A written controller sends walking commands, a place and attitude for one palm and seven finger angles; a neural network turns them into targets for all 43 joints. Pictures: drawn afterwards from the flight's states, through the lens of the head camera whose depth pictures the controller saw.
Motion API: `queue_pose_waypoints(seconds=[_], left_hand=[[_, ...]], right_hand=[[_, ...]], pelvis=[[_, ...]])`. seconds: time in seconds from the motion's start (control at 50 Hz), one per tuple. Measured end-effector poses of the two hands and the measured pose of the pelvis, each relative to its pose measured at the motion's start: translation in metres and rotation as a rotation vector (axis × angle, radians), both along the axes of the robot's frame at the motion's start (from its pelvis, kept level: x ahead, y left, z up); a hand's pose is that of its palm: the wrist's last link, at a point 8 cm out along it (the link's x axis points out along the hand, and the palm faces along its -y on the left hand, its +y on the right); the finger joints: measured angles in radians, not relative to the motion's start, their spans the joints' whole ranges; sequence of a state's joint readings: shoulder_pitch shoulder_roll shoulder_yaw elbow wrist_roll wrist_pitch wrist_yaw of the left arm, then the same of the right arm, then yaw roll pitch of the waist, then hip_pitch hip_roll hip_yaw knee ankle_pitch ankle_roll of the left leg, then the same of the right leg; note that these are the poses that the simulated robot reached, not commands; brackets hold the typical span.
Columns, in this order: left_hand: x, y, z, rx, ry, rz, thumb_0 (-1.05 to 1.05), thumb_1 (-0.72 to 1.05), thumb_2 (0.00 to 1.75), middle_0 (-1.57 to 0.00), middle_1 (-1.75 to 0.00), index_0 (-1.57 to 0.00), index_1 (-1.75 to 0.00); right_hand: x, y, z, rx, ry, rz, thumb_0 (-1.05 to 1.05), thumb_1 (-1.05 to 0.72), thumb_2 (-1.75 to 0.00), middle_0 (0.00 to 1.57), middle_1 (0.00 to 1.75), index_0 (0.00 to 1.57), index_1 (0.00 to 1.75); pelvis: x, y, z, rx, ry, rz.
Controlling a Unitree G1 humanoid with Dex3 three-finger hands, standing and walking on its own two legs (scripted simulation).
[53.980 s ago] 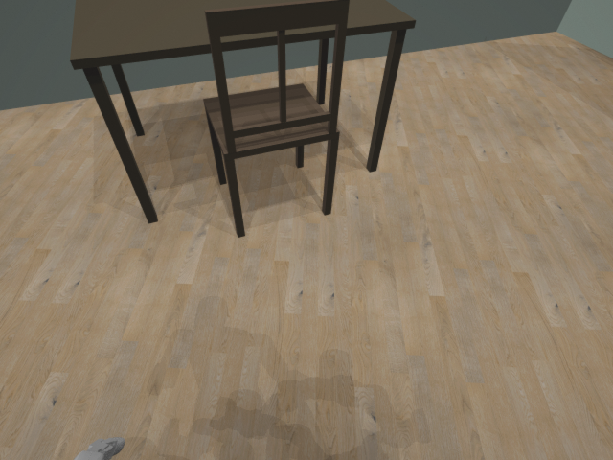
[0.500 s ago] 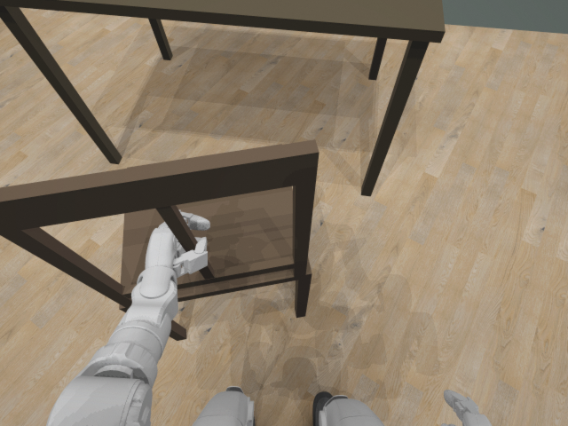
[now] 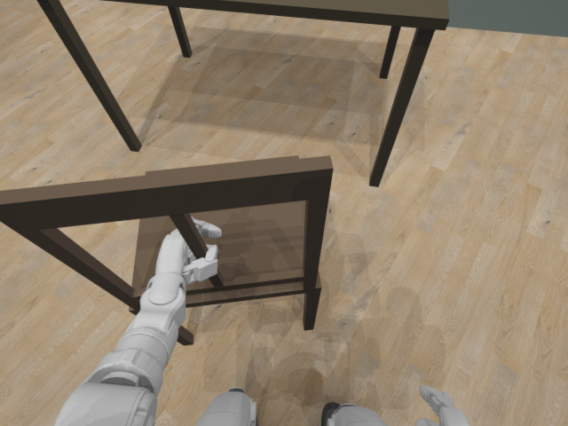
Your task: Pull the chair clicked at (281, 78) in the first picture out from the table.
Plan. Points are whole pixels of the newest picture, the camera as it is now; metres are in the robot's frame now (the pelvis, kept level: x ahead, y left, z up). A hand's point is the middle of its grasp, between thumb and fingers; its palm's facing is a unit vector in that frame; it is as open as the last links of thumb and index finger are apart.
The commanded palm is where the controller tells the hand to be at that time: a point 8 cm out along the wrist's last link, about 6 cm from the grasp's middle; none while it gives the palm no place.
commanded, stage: step backward, pulling the chair out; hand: left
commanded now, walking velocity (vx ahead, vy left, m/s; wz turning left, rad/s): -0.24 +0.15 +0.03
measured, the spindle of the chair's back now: (202, 253) +0.38 +0.16 -0.08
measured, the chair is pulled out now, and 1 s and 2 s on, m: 0.51 0.64 0.64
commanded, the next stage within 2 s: stop walking, hand still on the chair in 0.10 s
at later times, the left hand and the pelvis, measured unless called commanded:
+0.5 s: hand (200, 332) +0.24 +0.14 -0.06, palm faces +0.01 -0.99 -0.16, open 5.2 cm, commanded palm +0.22 +0.19 -0.04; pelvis -0.08 +0.01 +0.00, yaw +0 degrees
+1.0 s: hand (198, 353) +0.21 +0.14 -0.06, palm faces -0.08 -0.98 -0.16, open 5.2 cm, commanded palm +0.20 +0.19 -0.04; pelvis -0.06 +0.03 +0.01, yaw -2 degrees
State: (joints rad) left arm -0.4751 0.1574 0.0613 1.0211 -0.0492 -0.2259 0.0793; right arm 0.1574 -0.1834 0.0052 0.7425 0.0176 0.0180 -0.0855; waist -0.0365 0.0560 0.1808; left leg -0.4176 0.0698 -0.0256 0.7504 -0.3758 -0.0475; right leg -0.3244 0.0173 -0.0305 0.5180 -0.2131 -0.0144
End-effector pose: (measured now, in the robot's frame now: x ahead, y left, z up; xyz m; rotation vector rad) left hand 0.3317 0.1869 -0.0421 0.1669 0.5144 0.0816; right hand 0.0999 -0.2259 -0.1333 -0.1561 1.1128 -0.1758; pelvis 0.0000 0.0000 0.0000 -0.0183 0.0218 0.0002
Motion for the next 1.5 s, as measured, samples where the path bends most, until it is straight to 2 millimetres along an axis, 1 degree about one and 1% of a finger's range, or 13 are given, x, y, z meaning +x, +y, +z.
queue_pose_waypoints(seconds=[0.14,0.2,0.28,0.42,0.48,0.62,0.74,0.9,1.08,1.18,1.3,1.4,1.5], left_hand=[[-0.025,-0.004,0.001,-0.009,0.017,-0.036,0.04,0.71,0.79,-0.27,-1.17,-0.5,-1.45],[-0.037,-0.002,0.001,-0.017,0.01,-0.063,0.03,0.71,0.79,-0.25,-1.19,-0.5,-1.45],[-0.056,0.001,0.002,-0.022,0.003,-0.078,0.03,0.73,0.78,-0.22,-1.2,-0.5,-1.45],[-0.092,0.003,0.004,-0.022,0.01,-0.04,0.04,0.72,0.78,-0.24,-1.19,-0.5,-1.45],[-0.106,0.003,0.004,-0.018,0.017,-0.029,0.04,0.71,0.79,-0.26,-1.18,-0.5,-1.45],[-0.13,-0.001,0.005,-0.013,0.03,-0.022,0.05,0.7,0.8,-0.27,-1.18,-0.5,-1.45],[-0.136,-0.001,0.005,-0.012,0.032,-0.05,0.04,0.7,0.81,-0.26,-1.2,-0.5,-1.45],[-0.133,0.002,0.003,-0.013,0.019,-0.108,0.03,0.68,0.83,-0.26,-1.26,-0.5,-1.45],[-0.133,0.002,0.003,-0.017,0.021,-0.113,0.03,0.68,0.83,-0.25,-1.27,-0.5,-1.45],[-0.133,0.002,0.003,-0.018,0.025,-0.104,0.04,0.68,0.83,-0.25,-1.27,-0.5,-1.45],[-0.132,0.003,0.002,-0.052,0.016,-0.09,0.04,0.67,0.81,-0.27,-1.29,-0.5,-1.45],[-0.125,0.012,0.003,-0.058,-0.035,-0.102,0.02,0.5,0.72,-0.37,-1.36,-0.5,-1.45],[-0.118,0.021,0.001,-0.023,-0.017,-0.121,0.01,0.12,0.53,-0.44,-1.39,-0.49,-1.43]], right_hand=[[-0.039,-0.029,0.007,-0.131,0.004,-0.013,0.01,-0.9,-0.9,0.2,0.3,0.21,0.3],[-0.056,-0.032,0.016,-0.18,0.008,-0.026,0.01,-0.9,-0.9,0.2,0.3,0.21,0.3],[-0.075,-0.023,0.024,-0.17,-0.019,-0.033,0.01,-0.9,-0.9,0.2,0.3,0.2,0.3],[-0.096,0.004,0.012,-0.035,-0.021,-0.003,0.01,-0.9,-0.9,0.2,0.3,0.2,0.3],[-0.1,0.008,0.011,-0.007,-0.023,-0.004,0.01,-0.9,-0.9,0.2,0.3,0.21,0.3],[-0.094,-0.005,0.017,-0.036,-0.081,-0.019,0.01,-0.9,-0.9,0.2,0.3,0.21,0.3],[-0.082,-0.015,0.026,-0.097,-0.115,-0.037,0.01,-0.9,-0.9,0.2,0.3,0.21,0.3],[-0.057,0.004,0.034,-0.091,-0.16,-0.022,0.01,-0.9,-0.9,0.2,0.3,0.2,0.3],[-0.038,0.03,0.036,-0.032,-0.194,0.017,0.01,-0.9,-0.9,0.2,0.3,0.21,0.3],[-0.038,0.028,0.036,-0.032,-0.187,0.017,0.01,-0.9,-0.9,0.2,0.3,0.21,0.3],[-0.045,0.012,0.036,-0.034,-0.173,-0.005,0.01,-0.9,-0.9,0.2,0.3,0.21,0.3],[-0.05,-0.008,0.036,-0.07,-0.175,0.001,0.01,-0.9,-0.9,0.2,0.3,0.21,0.3],[-0.048,-0.018,0.027,-0.082,-0.173,0.001,0.01,-0.9,-0.9,0.2,0.3,0.21,0.3]], pelvis=[[-0.032,0.016,-0.005,0.012,0.009,0.039],[-0.047,0.025,-0.006,0.031,-0.009,0.034],[-0.06,0.026,-0.004,0.029,-0.013,0.006],[-0.077,0.016,0.0,-0.014,-0.025,-0.002],[-0.081,0.011,0.001,-0.005,-0.034,-0.004],[-0.081,0.009,0.002,0.009,-0.057,-0.007],[-0.072,0.02,0.003,0.014,-0.063,-0.005],[-0.063,0.031,0.005,0.019,-0.054,-0.022],[-0.06,0.031,0.006,0.018,-0.048,-0.03],[-0.058,0.03,0.006,0.017,-0.046,-0.03],[-0.057,0.026,0.004,0.021,-0.01,-0.003],[-0.058,0.024,-0.004,0.02,0.038,0.012],[-0.057,0.026,-0.012,0.018,0.079,0.014]])
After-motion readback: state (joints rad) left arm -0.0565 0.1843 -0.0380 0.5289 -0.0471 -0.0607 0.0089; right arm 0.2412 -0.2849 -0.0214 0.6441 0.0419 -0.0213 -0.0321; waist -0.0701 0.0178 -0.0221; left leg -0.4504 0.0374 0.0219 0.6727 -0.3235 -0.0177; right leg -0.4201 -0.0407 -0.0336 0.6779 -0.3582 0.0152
